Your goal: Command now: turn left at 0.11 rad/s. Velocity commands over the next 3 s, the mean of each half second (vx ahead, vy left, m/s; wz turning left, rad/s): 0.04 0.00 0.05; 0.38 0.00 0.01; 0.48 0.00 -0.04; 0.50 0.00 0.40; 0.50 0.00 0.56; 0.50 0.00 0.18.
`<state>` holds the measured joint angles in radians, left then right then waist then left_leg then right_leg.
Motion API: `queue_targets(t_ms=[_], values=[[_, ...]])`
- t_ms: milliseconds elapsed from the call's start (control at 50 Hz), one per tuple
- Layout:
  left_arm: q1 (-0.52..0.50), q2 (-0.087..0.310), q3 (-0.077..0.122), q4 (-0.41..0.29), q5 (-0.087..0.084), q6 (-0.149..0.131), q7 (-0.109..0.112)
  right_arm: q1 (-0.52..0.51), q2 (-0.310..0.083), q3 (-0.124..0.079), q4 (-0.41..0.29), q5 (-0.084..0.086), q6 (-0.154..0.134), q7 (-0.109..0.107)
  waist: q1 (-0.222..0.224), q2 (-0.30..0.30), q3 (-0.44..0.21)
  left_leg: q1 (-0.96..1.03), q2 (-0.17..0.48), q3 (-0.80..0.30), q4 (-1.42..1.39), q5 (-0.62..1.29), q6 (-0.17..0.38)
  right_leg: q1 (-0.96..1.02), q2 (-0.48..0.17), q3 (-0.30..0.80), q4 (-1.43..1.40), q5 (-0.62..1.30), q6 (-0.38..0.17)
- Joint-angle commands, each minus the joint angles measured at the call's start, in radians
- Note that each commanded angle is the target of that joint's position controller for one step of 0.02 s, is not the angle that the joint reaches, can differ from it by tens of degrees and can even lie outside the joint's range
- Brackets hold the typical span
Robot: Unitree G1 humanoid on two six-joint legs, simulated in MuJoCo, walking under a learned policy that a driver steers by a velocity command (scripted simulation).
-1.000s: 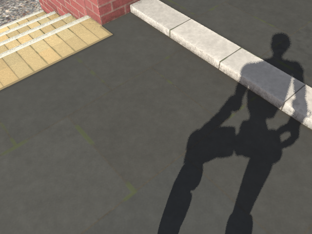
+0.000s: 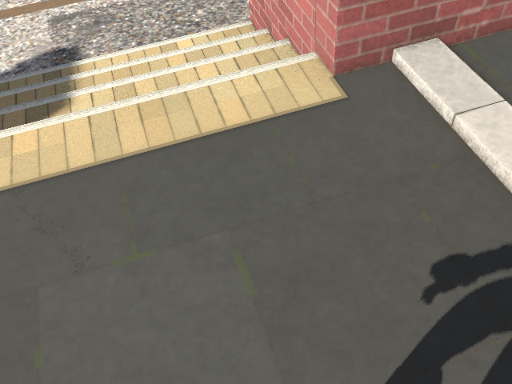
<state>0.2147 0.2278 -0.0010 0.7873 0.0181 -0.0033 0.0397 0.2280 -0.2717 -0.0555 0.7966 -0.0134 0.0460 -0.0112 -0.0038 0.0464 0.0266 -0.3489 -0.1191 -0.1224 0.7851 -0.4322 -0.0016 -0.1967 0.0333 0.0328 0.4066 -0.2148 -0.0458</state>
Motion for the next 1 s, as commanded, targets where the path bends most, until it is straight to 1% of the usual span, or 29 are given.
queue_targets(t_ms=[20,80,120,140,180,200,220,240,300,360,380,420,460,480,500,520,560,600,620,640,660,680,700,720,740,780,840,940,1000], values=[[-0.014,0.127,0.025,-0.033,-0.002,-0.015,-0.001,0.054,-0.061,-0.010,-0.008,0.002,0.003,-0.001,-0.018,-0.194,-0.055,0.030,0.041,0.038,-0.033,-0.009,-0.032,0.095,-0.199,0.137,-0.057,0.608,-0.126],[0.032,0.142,0.031,0.001,-0.001,-0.009,-0.004,0.011,-0.045,0.004,0.011,0.020,0.007,-0.013,0.018,-0.210,-0.074,0.083,0.059,0.085,-0.206,0.012,-0.031,0.153,-0.201,0.162,-0.020,0.638,-0.125],[0.025,0.150,0.035,0.018,-0.004,-0.003,-0.004,0.028,-0.046,0.008,0.041,0.024,0.003,-0.021,0.001,-0.199,-0.076,0.158,0.068,0.097,-0.364,0.138,-0.019,0.144,-0.192,0.170,0.002,0.618,-0.106],[0.017,0.153,0.037,0.024,-0.008,-0.002,-0.004,0.044,-0.050,0.010,0.059,0.019,-0.002,-0.024,-0.012,-0.183,-0.076,0.229,0.089,0.079,-0.459,0.263,-0.010,0.107,-0.185,0.172,0.003,0.558,-0.082],[0.036,0.132,0.035,0.026,-0.008,-0.012,-0.012,0.033,-0.113,0.004,0.072,-0.006,-0.017,-0.031,0.016,-0.096,-0.094,0.365,0.199,-0.034,-0.426,0.458,0.015,-0.009,-0.148,0.165,-0.012,0.313,-0.030],[0.051,0.115,0.034,0.040,-0.014,-0.011,-0.016,0.001,-0.121,0.001,0.092,0.006,-0.018,-0.025,0.041,0.002,-0.049,0.296,0.204,-0.026,-0.380,0.484,0.042,-0.009,-0.093,0.117,-0.068,0.206,-0.022],[0.026,0.116,0.032,0.063,-0.010,-0.007,-0.012,-0.014,-0.073,0.012,0.098,0.011,-0.023,-0.018,0.012,0.000,-0.033,0.240,0.200,-0.029,-0.399,0.407,0.046,0.036,-0.079,0.100,-0.075,0.155,-0.013],[0.006,0.132,0.039,0.073,-0.008,-0.002,-0.010,-0.002,-0.063,0.017,0.109,0.007,-0.027,-0.016,-0.004,-0.021,-0.007,0.207,0.190,-0.026,-0.425,0.360,0.042,0.043,-0.086,0.102,-0.056,0.156,-0.016],[0.010,0.122,0.041,0.103,-0.007,0.005,-0.014,0.016,-0.069,0.022,0.160,0.005,-0.035,-0.028,0.007,0.009,0.009,0.195,0.186,-0.026,-0.445,0.349,0.039,0.057,-0.097,0.108,-0.056,0.167,-0.021],[0.021,0.112,0.038,0.145,-0.008,0.007,-0.013,0.012,-0.062,0.028,0.187,0.006,-0.038,-0.029,0.010,-0.014,0.014,0.186,0.190,-0.031,-0.458,0.322,0.044,0.061,-0.093,0.106,-0.069,0.137,-0.015],[0.029,0.109,0.038,0.159,-0.007,0.009,-0.014,0.026,-0.061,0.029,0.200,0.005,-0.039,-0.028,0.009,-0.017,-0.002,0.185,0.181,-0.030,-0.471,0.201,0.051,0.065,-0.080,0.099,-0.072,0.021,-0.017],[0.025,0.131,0.049,0.166,-0.001,0.019,-0.020,0.045,-0.097,0.015,0.209,-0.002,-0.031,-0.025,0.001,-0.002,0.045,0.129,0.164,-0.057,-0.471,-0.159,0.096,-0.018,-0.031,0.075,-0.014,-0.303,-0.040],[-0.015,0.108,0.045,0.149,0.004,0.018,-0.030,0.088,-0.115,0.008,0.213,-0.001,-0.031,-0.020,-0.027,0.040,0.130,0.111,0.227,-0.181,-0.546,-0.377,0.155,-0.168,-0.003,0.056,0.073,-0.401,-0.047],[-0.040,0.078,0.038,0.136,0.007,0.009,-0.036,0.125,-0.126,0.002,0.226,-0.001,-0.035,-0.020,-0.041,0.097,0.142,0.147,0.294,-0.282,-0.614,-0.416,0.192,-0.219,0.021,-0.001,0.169,-0.314,-0.034],[-0.046,0.061,0.033,0.129,0.015,-0.002,-0.040,0.122,-0.140,-0.007,0.231,-0.004,-0.041,-0.020,-0.037,0.138,0.155,0.161,0.369,-0.357,-0.660,-0.390,0.226,-0.242,0.009,-0.053,0.254,-0.198,-0.026],[-0.055,0.083,0.039,0.124,0.016,-0.013,-0.042,0.113,-0.131,-0.009,0.226,-0.007,-0.047,-0.018,-0.036,0.112,0.146,0.161,0.392,-0.373,-0.678,-0.331,0.240,-0.252,-0.018,-0.045,0.300,-0.179,-0.025],[-0.037,0.100,0.046,0.119,0.010,-0.033,-0.053,0.085,-0.134,-0.015,0.219,-0.009,-0.062,-0.010,-0.009,0.088,0.118,0.178,0.373,-0.312,-0.661,-0.225,0.231,-0.228,-0.036,-0.040,0.283,-0.220,-0.032],[0.064,0.070,0.044,0.151,0.000,-0.048,-0.056,0.030,-0.123,-0.018,0.211,0.005,-0.069,-0.005,0.055,0.089,0.116,0.041,0.301,-0.189,-0.596,-0.171,0.189,0.005,-0.011,-0.089,0.102,-0.139,-0.047],[0.161,0.072,0.050,0.193,-0.004,-0.051,-0.050,0.012,-0.110,-0.017,0.202,0.003,-0.070,-0.003,0.092,0.055,0.108,-0.053,0.250,-0.136,-0.521,-0.155,0.167,0.165,0.024,-0.101,0.021,-0.107,-0.044],[0.263,0.108,0.062,0.227,0.002,-0.057,-0.039,-0.012,-0.079,-0.010,0.184,-0.004,-0.078,-0.003,0.127,-0.043,0.094,-0.174,0.193,-0.064,-0.366,-0.108,0.139,0.313,-0.043,0.017,-0.055,-0.166,-0.052],[0.378,0.205,0.084,0.245,0.010,-0.065,-0.031,-0.026,0.010,0.014,0.146,0.005,-0.088,0.007,0.155,-0.306,0.030,-0.323,0.066,0.103,-0.036,-0.078,0.092,0.422,-0.289,0.436,-0.252,-0.476,-0.118],[0.404,0.229,0.090,0.266,0.006,-0.059,-0.035,-0.059,-0.056,0.000,0.127,-0.017,-0.093,0.010,0.139,-0.275,0.076,-0.400,0.064,0.104,0.145,-0.116,0.100,0.333,-0.409,0.638,-0.321,-0.573,-0.182],[0.297,0.179,0.077,0.235,0.009,-0.058,-0.038,-0.068,-0.074,-0.006,0.126,-0.025,-0.096,0.019,0.076,-0.150,0.139,-0.407,0.128,0.064,0.236,-0.027,0.113,0.244,-0.390,0.578,-0.308,-0.556,-0.189],[0.220,0.146,0.069,0.208,0.006,-0.066,-0.041,-0.047,-0.050,0.000,0.142,-0.019,-0.103,0.032,0.038,-0.107,0.146,-0.383,0.160,0.064,0.251,0.060,0.111,0.197,-0.343,0.486,-0.312,-0.460,-0.171],[0.188,0.133,0.064,0.198,0.003,-0.075,-0.041,-0.030,-0.035,0.003,0.152,-0.017,-0.109,0.040,0.017,-0.100,0.128,-0.354,0.180,0.075,0.243,0.125,0.103,0.192,-0.302,0.400,-0.322,-0.335,-0.152],[0.211,0.102,0.052,0.214,0.000,-0.091,-0.037,-0.034,-0.035,0.002,0.157,-0.029,-0.105,0.050,0.013,-0.111,0.092,-0.333,0.187,0.114,0.235,0.202,0.077,0.216,-0.247,0.263,-0.314,-0.071,-0.135],[0.300,0.083,0.042,0.257,-0.004,-0.098,-0.033,-0.107,-0.022,0.006,0.126,-0.026,-0.092,0.051,0.026,-0.123,0.075,-0.383,0.181,0.160,0.204,0.243,0.047,0.261,-0.226,0.158,-0.280,0.235,-0.140],[0.332,0.081,0.033,0.276,-0.001,-0.097,-0.027,-0.311,0.013,0.028,0.038,-0.013,-0.086,0.052,0.059,-0.143,0.111,-0.302,0.147,0.223,-0.058,0.335,0.032,0.193,-0.200,0.068,-0.280,0.419,-0.143],[0.326,0.097,0.035,0.286,-0.001,-0.099,-0.024,-0.329,-0.005,0.027,0.014,-0.007,-0.086,0.046,0.047,-0.148,0.111,-0.204,0.127,0.237,-0.163,0.350,0.071,0.213,-0.231,0.056,-0.266,0.531,-0.137]])
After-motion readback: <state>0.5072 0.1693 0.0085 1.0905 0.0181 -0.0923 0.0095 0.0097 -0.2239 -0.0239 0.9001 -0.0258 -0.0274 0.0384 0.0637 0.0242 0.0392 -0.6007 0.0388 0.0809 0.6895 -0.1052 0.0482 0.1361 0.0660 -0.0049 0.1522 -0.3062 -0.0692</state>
